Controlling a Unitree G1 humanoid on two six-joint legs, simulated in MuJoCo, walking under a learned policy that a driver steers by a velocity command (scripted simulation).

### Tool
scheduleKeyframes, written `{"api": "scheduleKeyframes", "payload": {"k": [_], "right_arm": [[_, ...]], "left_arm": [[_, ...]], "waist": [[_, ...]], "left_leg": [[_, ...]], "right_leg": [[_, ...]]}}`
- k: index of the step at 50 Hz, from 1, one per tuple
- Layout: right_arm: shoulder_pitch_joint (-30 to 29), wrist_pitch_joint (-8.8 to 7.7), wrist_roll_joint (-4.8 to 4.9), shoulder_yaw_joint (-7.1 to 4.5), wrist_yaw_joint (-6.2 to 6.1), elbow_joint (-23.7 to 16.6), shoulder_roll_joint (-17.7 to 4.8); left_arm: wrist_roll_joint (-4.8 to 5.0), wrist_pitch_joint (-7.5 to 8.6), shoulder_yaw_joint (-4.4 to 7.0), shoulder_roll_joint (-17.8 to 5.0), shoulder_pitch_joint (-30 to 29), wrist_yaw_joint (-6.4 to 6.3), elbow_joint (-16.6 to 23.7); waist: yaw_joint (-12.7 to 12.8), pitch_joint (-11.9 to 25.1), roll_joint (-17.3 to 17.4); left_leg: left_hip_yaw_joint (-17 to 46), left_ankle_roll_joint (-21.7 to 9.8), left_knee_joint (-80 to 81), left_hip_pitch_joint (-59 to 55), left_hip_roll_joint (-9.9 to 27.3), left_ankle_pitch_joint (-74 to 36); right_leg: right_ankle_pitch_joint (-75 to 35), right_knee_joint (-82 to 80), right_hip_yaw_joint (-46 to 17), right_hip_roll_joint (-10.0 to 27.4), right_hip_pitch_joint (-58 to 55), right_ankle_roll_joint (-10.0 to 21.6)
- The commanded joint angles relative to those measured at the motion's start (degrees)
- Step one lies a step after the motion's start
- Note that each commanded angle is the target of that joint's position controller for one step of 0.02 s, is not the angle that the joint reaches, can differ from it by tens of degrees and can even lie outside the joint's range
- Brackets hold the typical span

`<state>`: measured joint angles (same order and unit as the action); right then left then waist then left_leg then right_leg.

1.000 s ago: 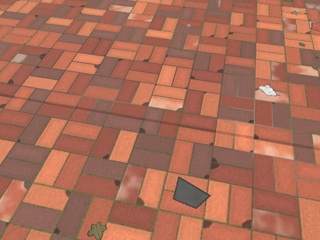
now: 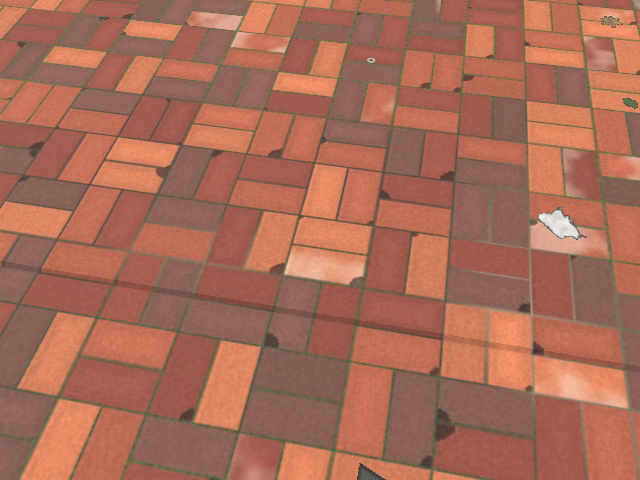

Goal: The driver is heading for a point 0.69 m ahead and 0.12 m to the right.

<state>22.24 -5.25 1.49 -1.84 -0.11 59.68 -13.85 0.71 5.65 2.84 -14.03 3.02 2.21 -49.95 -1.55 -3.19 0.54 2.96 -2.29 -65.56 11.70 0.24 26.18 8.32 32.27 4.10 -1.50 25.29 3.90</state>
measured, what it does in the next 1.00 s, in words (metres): walks ahead: left foot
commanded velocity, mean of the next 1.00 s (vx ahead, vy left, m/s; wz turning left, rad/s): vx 0.49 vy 0.00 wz -0.15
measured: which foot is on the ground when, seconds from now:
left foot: up 0.00-0.44, down 0.46-1.00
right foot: down 0.00-0.48, up 0.50-1.00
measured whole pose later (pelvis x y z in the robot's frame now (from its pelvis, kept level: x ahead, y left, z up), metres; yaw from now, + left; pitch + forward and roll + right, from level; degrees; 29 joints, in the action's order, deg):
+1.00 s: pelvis +0.56 +0.03 +0.00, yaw -11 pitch +2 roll +2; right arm 18.9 -3.3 0.2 -3.4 -1.7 56.3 -14.2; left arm 0.7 3.4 3.1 -12.9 2.9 3.5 -46.9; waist -2.8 -1.5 -1.0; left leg -13.9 0.7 -18.4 -6.0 0.6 24.8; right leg 3.1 33.3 3.1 1.5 32.2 5.6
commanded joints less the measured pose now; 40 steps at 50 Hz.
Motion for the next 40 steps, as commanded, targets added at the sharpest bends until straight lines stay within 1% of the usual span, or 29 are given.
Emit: {"api": "scheduleKeyframes", "payload": {"k": [1, 2, 3, 4, 5, 7, 9, 11, 13, 16, 18, 20, 21, 22, 23, 24, 25, 26, 27, 28, 29, 30, 31, 32, 33, 34, 36, 38, 40], "right_arm": [[-3.88, -2.38, 0.43, -1.77, -0.58, -5.69, -6.94], [-2.18, -1.52, 0.01, -1.95, -0.68, -5.52, -5.85], [-1.14, -0.72, -0.11, -1.87, -0.72, -5.52, -4.44], [-1.19, -0.07, -0.22, -1.8, -0.82, -5.78, -3.62], [-2.54, 0.41, -0.36, -1.89, -0.92, -6.48, -3.75], [-7.53, 0.72, -0.99, -2.06, -1.08, -8.63, -4.47], [-12.04, 0.54, -1.33, -2.06, -0.86, -10.19, -4.54], [-16.26, 0.12, -1.2, -1.75, -0.42, -11.37, -3.86], [-20.76, -0.14, -0.92, -1.33, 0.04, -12.49, -3.31], [-25.62, -0.36, -0.38, -0.96, 0.97, -14.18, -3.5], [-27.32, -0.67, -0.24, -0.98, 1.71, -15.4, -4.14], [-25.61, -0.98, -0.15, -1.43, 2.26, -15.56, -5.64], [-22.18, -1.12, -0.19, -2.06, 2.31, -14.82, -6.95], [-14.37, -1.16, -0.33, -3.3, 2.12, -12.41, -8.93], [-3.36, -1.1, -0.77, -4.74, 1.62, -9.41, -12.53], [3.86, -0.68, -1.76, -6.23, 1.37, -7.84, -18.59], [4.4, -0.57, -1.39, -4.87, 1.6, -7.72, -14.29], [-0.47, -0.79, -1.02, -3.77, 1.57, -8.4, -11.05], [-5.72, -0.85, -1.1, -3.11, 1.49, -9.81, -9.04], [-9.59, -0.97, -1.5, -2.5, 1.64, -10.31, -6.94], [-11.42, -1.35, -2.01, -2.07, 1.76, -10.37, -5.45], [-11.83, -1.53, -2.29, -1.96, 1.89, -9.93, -4.82], [-11.21, -1.76, -2.34, -2.08, 1.83, -9.33, -5.07], [-10.28, -1.97, -2.47, -2.31, 1.59, -8.68, -5.88], [-9.38, -2.1, -2.63, -2.55, 1.24, -8.14, -6.64], [-8.57, -2.13, -2.75, -2.73, 0.84, -7.69, -7.14], [-7.62, -1.98, -2.77, -2.77, 0.12, -7.24, -7.36], [-7.86, -1.87, -2.61, -2.65, -0.42, -7.32, -7.55], [-6.66, -1.71, -2.32, -2.68, -0.89, -6.94, -8.01]], "left_arm": [[-0.77, 0.82, 1.12, -5.47, 6.13, 0.15, -0.06], [-1.37, 1.1, 0.61, -4.0, 5.06, 0.36, -0.35], [-1.33, 1.19, 0.47, -3.64, 5.29, 0.54, -1.05], [-1.1, 1.3, 0.48, -4.02, 6.2, 0.4, -1.83], [-0.97, 1.38, 0.54, -4.72, 7.14, 0.1, -2.51], [-1.07, 1.34, 0.95, -6.85, 9.35, -0.84, -3.39], [-0.91, 1.0, 1.09, -7.64, 11.6, -1.63, -3.93], [-0.55, 0.67, 1.14, -8.16, 13.41, -2.11, -4.25], [-0.09, 0.47, 1.24, -8.76, 15.94, -2.32, -5.02], [0.29, -0.26, 1.45, -9.12, 19.42, -2.35, -6.58], [0.41, -0.94, 1.73, -9.36, 20.44, -2.49, -7.29], [0.45, -1.59, 2.13, -10.12, 19.66, -2.66, -7.29], [0.42, -1.88, 2.27, -10.62, 18.31, -2.7, -6.92], [0.27, -2.23, 2.04, -10.02, 17.14, -2.69, -6.55], [-0.41, -2.3, 1.16, -8.01, 17.17, -2.72, -5.51], [-0.77, -1.2, -0.84, -1.39, 23.6, -2.09, -4.59], [0.01, 0.34, -0.79, -2.59, 22.82, -1.84, -5.46], [1.71, 1.29, 0.69, -8.07, 17.56, -1.61, -4.05], [2.05, 1.63, 0.77, -8.53, 13.75, -1.82, -2.99], [1.51, 1.3, 1.01, -7.96, 12.18, -2.26, -3.03], [1.13, 0.36, 1.39, -7.2, 13.02, -2.56, -3.4], [1.11, -0.65, 1.34, -5.8, 14.34, -2.58, -3.9], [1.2, -1.41, 1.24, -4.45, 15.22, -2.59, -4.28], [1.26, -1.94, 1.3, -3.97, 14.96, -2.66, -4.06], [1.21, -2.26, 1.45, -4.03, 13.74, -2.74, -3.51], [1.07, -2.4, 1.64, -4.22, 12.1, -2.78, -2.85], [0.68, -2.24, 1.89, -4.2, 9.42, -2.57, -1.75], [0.47, -1.94, 1.81, -3.75, 6.73, -1.99, -0.74], [0.26, -1.86, 1.36, -2.88, 2.71, -1.32, 0.75]], "waist": [[3.29, 6.17, -1.1], [1.04, 5.7, -2.36], [0.16, 5.2, -3.55], [-0.35, 4.15, -3.8], [-0.59, 2.75, -3.88], [0.11, 0.8, -3.03], [1.36, 0.24, -2.48], [2.7, -0.03, -2.66], [4.33, -0.51, -2.64], [6.02, -1.58, -2.84], [5.86, -1.77, -3.27], [3.98, -0.51, -4.43], [1.71, 1.64, -5.26], [-2.36, 6.22, -4.89], [-6.29, 14.1, -2.3], [-4.59, 22.71, 11.33], [-5.18, 26.13, 13.39], [-4.56, 17.5, 9.88], [-2.91, 11.91, 6.22], [-1.18, 7.79, 2.99], [0.78, 6.09, 3.96], [1.82, 5.42, 4.8], [2.27, 4.84, 4.66], [2.55, 3.91, 4.29], [2.51, 3.06, 3.79], [2.19, 2.3, 3.14], [1.69, 1.62, 2.66], [1.2, 1.06, 2.77], [-0.23, -0.21, 2.32]], "left_leg": [[1.74, -1.32, -9.55, 24.68, 6.38, -8.73], [2.28, -1.4, -7.52, 20.95, 8.0, -10.46], [2.12, -1.26, -5.63, 19.28, 8.49, -10.83], [1.69, -0.9, -3.61, 19.17, 8.96, -10.66], [1.28, -0.36, -1.26, 20.38, 9.38, -11.46], [0.77, 1.18, 4.87, 24.98, 9.99, -16.37], [0.38, 2.0, 12.65, 27.87, 9.86, -23.17], [-0.92, 2.16, 21.04, 26.82, 8.5, -29.09], [-2.62, 2.25, 27.38, 25.12, 6.82, -32.42], [-2.79, 1.82, 32.47, 26.1, 5.73, -31.43], [-2.32, 0.58, 34.84, 26.76, 5.31, -28.05], [-2.85, -0.97, 36.45, 23.11, 4.19, -23.61], [-4.22, -1.95, 37.18, 17.56, 2.59, -21.95], [-5.93, -3.38, 38.19, 7.14, 0.59, -22.11], [-1.28, -6.14, 35.97, -9.72, 4.92, -23.32], [24.48, -15.3, 38.93, -32.95, 19.7, -15.34], [39.53, -17.25, 47.85, -35.87, 22.92, -10.13], [31.73, -13.96, 48.51, -29.14, 20.93, -8.66], [23.45, -12.04, 49.55, -20.4, 18.79, -12.39], [16.93, -10.81, 51.72, -12.18, 16.71, -16.59], [12.3, -9.47, 53.74, -6.89, 14.81, -18.93], [9.52, -9.01, 55.53, -3.72, 13.78, -19.76], [7.02, -9.2, 56.74, -2.0, 13.38, -21.61], [4.76, -9.37, 57.7, -1.23, 13.32, -23.58], [3.01, -9.45, 58.35, -1.4, 13.37, -25.29], [1.51, -9.37, 58.73, -2.27, 13.49, -26.75], [-1.61, -8.66, 59.16, -4.09, 13.27, -28.66], [-5.36, -7.46, 59.69, -4.47, 12.3, -29.32], [-8.01, -6.73, 60.47, -5.39, 12.28, -29.25]], "right_leg": [[-0.17, -20.09, -24.43, 17.18, -21.54, 10.21], [-2.18, -21.79, -20.5, 15.29, -17.17, 9.69], [-2.67, -23.28, -18.51, 14.5, -14.68, 9.9], [-3.39, -24.53, -16.62, 14.03, -12.7, 10.34], [-4.21, -25.62, -14.95, 13.74, -11.29, 10.62], [-5.61, -27.1, -13.3, 13.76, -11.51, 11.06], [-6.96, -27.38, -11.68, 13.2, -13.78, 10.36], [-8.08, -27.31, -9.2, 11.91, -14.92, 8.92], [-7.68, -27.2, -7.62, 11.44, -16.56, 8.07], [-7.64, -25.07, -7.67, 13.44, -22.52, 7.85], [-9.28, -22.6, -8.29, 15.53, -27.06, 7.23], [-15.05, -19.29, -8.64, 16.85, -29.74, 6.13], [-23.48, -15.25, -7.86, 16.33, -29.95, 5.35], [-31.64, -6.15, -5.7, 13.77, -28.4, 4.05], [-26.6, 8.35, -3.26, 10.63, -19.8, 2.22], [-2.66, 31.75, -0.57, 0.97, 4.36, -2.29], [24.08, 41.15, -9.23, -1.68, 13.26, -2.03], [21.63, 45.05, -10.86, 1.94, 18.61, -0.71], [16.06, 43.26, -9.04, 5.32, 18.35, -0.08], [11.61, 39.51, -8.3, 7.59, 15.87, -0.23], [8.59, 36.25, -8.87, 9.41, 12.06, -0.29], [6.98, 34.85, -9.09, 9.89, 9.18, -0.48], [6.05, 34.03, -9.15, 9.87, 8.29, -0.73], [4.44, 33.01, -9.62, 9.76, 9.19, -1.03], [2.17, 31.35, -10.33, 9.59, 11.11, -1.32], [-0.45, 28.93, -11.27, 9.29, 13.42, -1.61], [-6.3, 23.16, -12.05, 8.4, 16.06, -2.09], [-12.09, 16.51, -10.46, 7.75, 15.13, -2.21], [-15.29, 11.2, -7.56, 7.45, 14.24, -2.16]]}}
